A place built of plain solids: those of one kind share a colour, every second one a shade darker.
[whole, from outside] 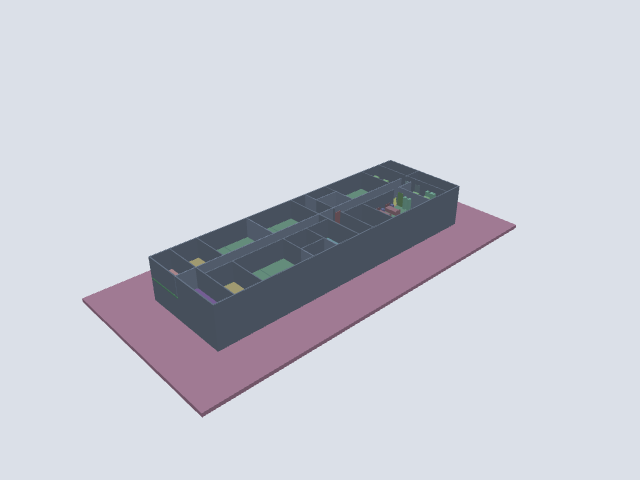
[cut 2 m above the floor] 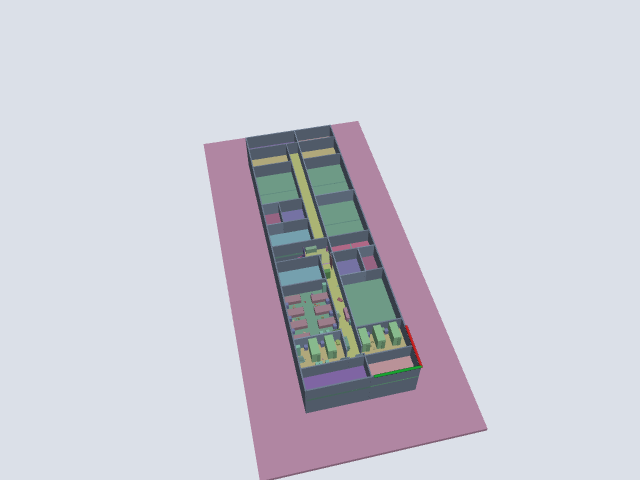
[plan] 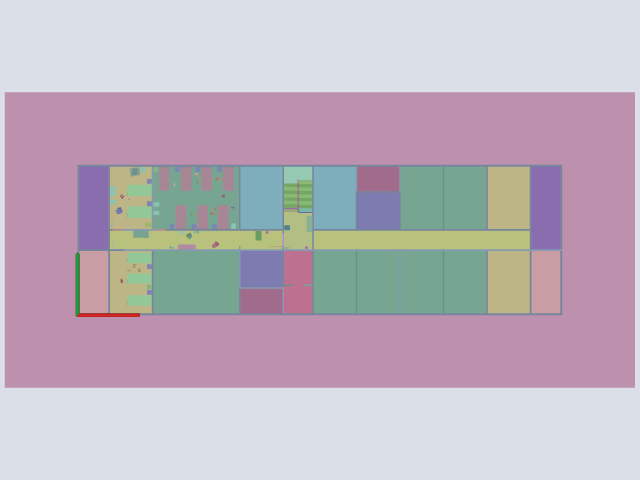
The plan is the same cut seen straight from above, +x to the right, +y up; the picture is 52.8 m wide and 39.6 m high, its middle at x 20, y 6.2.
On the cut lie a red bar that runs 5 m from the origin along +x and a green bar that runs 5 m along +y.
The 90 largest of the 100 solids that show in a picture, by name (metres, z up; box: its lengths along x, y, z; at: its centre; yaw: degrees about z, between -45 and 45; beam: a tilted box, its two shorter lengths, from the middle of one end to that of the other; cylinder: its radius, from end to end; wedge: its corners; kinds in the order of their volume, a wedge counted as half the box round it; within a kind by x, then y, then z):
{
 "under_1": {"box": [51.98, 24.4, 0.5], "at": [19.99, 6.2, -0.33]},
 "wall_1": {"box": [0.16, 5.14, 6.04], "at": [0.08, 2.73, 2.72]},
 "wall_2": {"box": [0.16, 6.81, 6.04], "at": [0.08, 8.84, 2.72]},
 "wall_3": {"box": [2.93, 0.13, 2.64], "at": [1.47, 5.37, 4.42]},
 "wall_4": {"box": [0.13, 5.14, 6.04], "at": [2.6, 2.73, 2.72]},
 "wall_5": {"box": [0.13, 1.54, 6.04], "at": [2.6, 6.2, 2.72]},
 "wall_6": {"box": [0.13, 5.14, 6.04], "at": [2.6, 9.67, 2.72]},
 "wall_7": {"box": [2.73, 0.13, 2.64], "at": [5.04, 7.04, 4.42]},
 "wall_8": {"box": [0.13, 5.14, 2.64], "at": [6.2, 2.73, 4.42]},
 "wall_9": {"box": [0.13, 5.14, 2.64], "at": [6.2, 9.67, 4.42]},
 "wall_10": {"box": [9.76, 0.13, 2.64], "at": [12.15, 7.04, 4.42]},
 "wall_11": {"box": [0.13, 2.01, 2.64], "at": [13.38, 1.17, 4.42]},
 "wall_12": {"box": [0.13, 3.0, 2.64], "at": [13.38, 3.8, 4.42]},
 "wall_13": {"box": [0.13, 5.14, 6.04], "at": [13.38, 9.67, 2.72]},
 "wall_14": {"box": [3.72, 0.13, 2.64], "at": [15.17, 2.23, 4.42]},
 "wall_15": {"box": [0.13, 2.01, 2.64], "at": [16.96, 1.17, 4.42]},
 "wall_16": {"box": [0.13, 3.0, 2.64], "at": [16.96, 3.8, 4.42]},
 "wall_17": {"box": [0.13, 5.14, 6.04], "at": [16.96, 9.67, 2.72]},
 "wall_18": {"box": [0.13, 5.14, 2.64], "at": [19.43, 2.73, 4.42]},
 "wall_19": {"box": [0.13, 1.54, 6.04], "at": [19.43, 6.2, 2.72]},
 "wall_20": {"box": [0.13, 5.14, 6.04], "at": [19.43, 9.67, 2.72]},
 "wall_21": {"box": [39.98, 0.16, 6.04], "at": [19.99, 0.08, 2.72]},
 "wall_22": {"box": [39.98, 0.16, 6.04], "at": [19.99, 12.32, 2.72]},
 "wall_23": {"box": [36.19, 0.13, 2.64], "at": [21.89, 5.37, 4.42]},
 "wall_24": {"box": [0.13, 3.0, 2.64], "at": [23.02, 8.6, 4.42]},
 "wall_25": {"box": [0.13, 2.01, 2.64], "at": [23.02, 11.23, 4.42]},
 "wall_26": {"box": [3.72, 0.13, 2.64], "at": [24.81, 10.16, 4.42]},
 "wall_27": {"box": [0.13, 5.14, 2.64], "at": [26.61, 2.73, 4.42]},
 "wall_28": {"box": [0.13, 3.0, 2.64], "at": [26.61, 8.6, 4.42]},
 "wall_29": {"box": [0.13, 2.01, 2.64], "at": [26.61, 11.23, 4.42]},
 "wall_30": {"box": [18.08, 0.13, 6.04], "at": [28.4, 7.04, 2.72]},
 "wall_31": {"box": [0.13, 5.14, 6.04], "at": [33.78, 2.73, 2.72]},
 "wall_32": {"box": [0.13, 5.14, 6.04], "at": [33.78, 9.67, 2.72]},
 "wall_33": {"box": [0.13, 5.14, 6.04], "at": [37.38, 2.73, 2.72]},
 "wall_34": {"box": [0.13, 1.54, 6.04], "at": [37.38, 6.2, 2.72]},
 "wall_35": {"box": [0.13, 5.14, 6.04], "at": [37.38, 9.67, 2.72]},
 "wall_36": {"box": [0.16, 5.14, 6.04], "at": [39.9, 2.73, 2.72]},
 "wall_37": {"box": [0.16, 6.81, 6.04], "at": [39.9, 8.84, 2.72]},
 "upper_floor_dorm_1": {"box": [7.05, 5.14, 0.16], "at": [9.79, 2.73, 3.02]},
 "upper_floor_dorm_2": {"box": [7.05, 5.14, 0.16], "at": [9.79, 9.67, 3.02]},
 "upper_floor_dorm_3": {"box": [7.05, 5.14, 0.16], "at": [23.02, 2.73, 3.02]},
 "upper_floor_dorm_4": {"box": [7.05, 5.14, 0.16], "at": [30.2, 2.73, 3.02]},
 "upper_floor_dorm_5": {"box": [7.05, 5.14, 0.16], "at": [30.2, 9.67, 3.02]},
 "bunk_1": {"box": [2.0, 0.87, 1.68], "at": [5.12, 1.21, 3.94]},
 "bunk_2": {"box": [2.0, 0.87, 1.68], "at": [5.12, 3.01, 3.94]},
 "bunk_3": {"box": [2.0, 0.87, 1.68], "at": [5.12, 4.71, 3.94]},
 "bunk_4": {"box": [2.0, 0.94, 1.64], "at": [5.12, 8.49, 3.92]},
 "bunk_5": {"box": [2.0, 0.94, 1.64], "at": [5.12, 10.29, 3.92]},
 "floor_entrance_hall_1": {"box": [2.33, 6.31, 0.79], "at": [18.2, 5.68, -0.11]},
 "upper_floor_room_1": {"box": [3.46, 5.14, 0.16], "at": [4.4, 2.73, 3.02]},
 "upper_floor_room_2": {"box": [3.46, 5.14, 0.16], "at": [4.4, 9.67, 3.02]},
 "upper_floor_room_3": {"box": [3.46, 5.14, 0.16], "at": [35.58, 2.73, 3.02]},
 "upper_floor_room_4": {"box": [3.46, 5.14, 0.16], "at": [35.58, 9.67, 3.02]},
 "stair_1": {"box": [1.11, 0.31, 2.94], "at": [17.59, 8.99, 1.46]},
 "stair_2": {"box": [1.11, 0.88, 2.61], "at": [17.59, 9.28, 1.29]},
 "stair_3": {"box": [1.11, 1.45, 2.28], "at": [17.59, 9.56, 1.13]},
 "stair_4": {"box": [1.11, 2.02, 0.63], "at": [18.8, 10.11, 0.3]},
 "stair_5": {"box": [1.11, 1.45, 0.96], "at": [18.8, 10.4, 0.47]},
 "stair_6": {"box": [1.11, 0.59, 1.46], "at": [18.8, 10.83, 0.71]},
 "upper_floor_corridor_1": {"box": [14.23, 1.54, 0.16], "at": [9.79, 6.2, 3.02]},
 "upper_floor_corridor_2": {"box": [17.82, 1.54, 0.16], "at": [28.4, 6.2, 3.02]},
 "iron_single_1": {"box": [0.89, 1.96, 0.53], "at": [7.15, 11.25, 3.36]},
 "iron_single_2": {"box": [0.89, 1.96, 0.53], "at": [8.52, 8.09, 3.36]},
 "iron_single_3": {"box": [0.89, 1.96, 0.53], "at": [8.95, 11.25, 3.36]},
 "iron_single_4": {"box": [0.89, 1.96, 0.53], "at": [10.32, 8.09, 3.36]},
 "iron_single_5": {"box": [0.89, 1.96, 0.53], "at": [10.65, 11.25, 3.36]},
 "iron_single_6": {"box": [0.89, 1.96, 0.53], "at": [12.02, 8.09, 3.36]},
 "iron_single_7": {"box": [0.89, 1.96, 0.53], "at": [12.45, 11.25, 3.36]},
 "upper_floor_washroom_1": {"box": [3.46, 5.14, 0.16], "at": [15.17, 9.67, 3.02]},
 "upper_floor_washroom_2": {"box": [3.46, 5.14, 0.16], "at": [21.22, 9.67, 3.02]},
 "stair_landing_1": {"box": [1.11, 1.4, 1.79], "at": [17.58, 11.54, 0.88]},
 "stair_landing_2": {"box": [1.22, 1.12, 1.79], "at": [18.75, 11.68, 0.88]},
 "upper_floor_back_stair_1": {"box": [2.38, 6.81, 0.16], "at": [1.35, 8.84, 3.02]},
 "upper_floor_back_stair_2": {"box": [2.38, 6.81, 0.16], "at": [38.63, 8.84, 3.02]},
 "upper_floor_linen_store_1": {"box": [2.38, 5.14, 0.16], "at": [1.35, 2.73, 3.02]},
 "upper_floor_linen_store_2": {"box": [2.38, 5.14, 0.16], "at": [38.63, 2.73, 3.02]},
 "upper_floor_wc_1": {"box": [3.46, 3.0, 0.16], "at": [15.17, 3.8, 3.02]},
 "upper_floor_wc_2": {"box": [3.46, 3.0, 0.16], "at": [24.81, 8.6, 3.02]},
 "upper_floor_showers_1": {"box": [3.46, 2.01, 0.16], "at": [15.17, 1.17, 3.02]},
 "upper_floor_showers_2": {"box": [3.46, 2.01, 0.16], "at": [24.81, 11.23, 3.02]},
 "upper_floor_roof_stair_1": {"box": [2.33, 5.14, 0.16], "at": [18.2, 2.73, 3.02]},
 "upper_floor_landing_1": {"box": [2.33, 3.08, 0.16], "at": [18.2, 6.97, 3.02]},
 "locker_1": {"box": [0.36, 0.47, 1.72], "at": [5.43, 11.99, 3.96]},
 "locker_2": {"box": [0.47, 0.36, 1.72], "at": [6.51, 8.44, 3.96]},
 "locker_3": {"box": [0.47, 0.36, 1.72], "at": [6.51, 9.14, 3.96]},
 "chest_drawers_1": {"box": [1.28, 0.5, 1.04], "at": [5.24, 6.71, 3.62]},
 "tea_trolley_1": {"box": [0.5, 0.8, 1.3], "at": [14.93, 6.55, 3.75]},
 "cube_shelf_1": {"box": [1.46, 0.39, 0.76], "at": [9.02, 5.63, 3.48]},
 "sideboard_1": {"box": [0.45, 1.35, 0.71], "at": [19.12, 7.53, 3.6]},
 "wall_band_1": {"box": [0.16, 6.81, 0.31], "at": [0.08, 8.84, 2.94]}
}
